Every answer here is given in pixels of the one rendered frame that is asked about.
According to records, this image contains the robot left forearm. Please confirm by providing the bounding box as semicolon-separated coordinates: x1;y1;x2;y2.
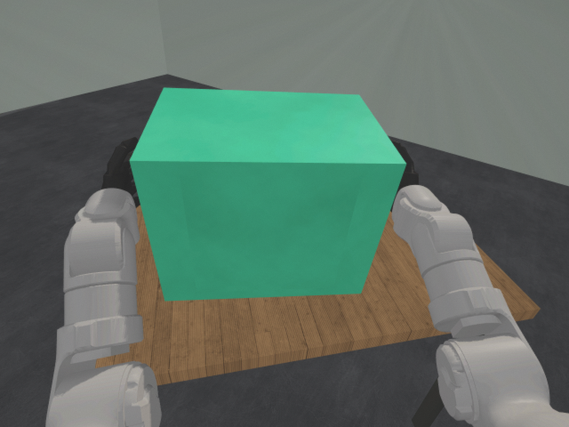
45;188;144;427

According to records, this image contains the robot right upper arm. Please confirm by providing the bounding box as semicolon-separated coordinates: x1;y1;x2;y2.
436;333;569;427

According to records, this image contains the robot right hand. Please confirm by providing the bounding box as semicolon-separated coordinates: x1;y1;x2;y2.
390;139;419;212

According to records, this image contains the robot right forearm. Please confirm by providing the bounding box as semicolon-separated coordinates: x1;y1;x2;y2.
392;185;550;402

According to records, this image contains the robot left upper arm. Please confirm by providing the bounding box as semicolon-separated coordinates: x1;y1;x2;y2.
48;361;162;427

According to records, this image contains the carton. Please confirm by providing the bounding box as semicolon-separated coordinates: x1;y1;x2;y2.
130;88;406;301

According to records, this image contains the robot left hand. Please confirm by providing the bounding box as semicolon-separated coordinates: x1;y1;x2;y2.
101;137;140;208

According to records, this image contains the table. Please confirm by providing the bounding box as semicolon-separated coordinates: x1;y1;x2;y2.
95;205;541;427

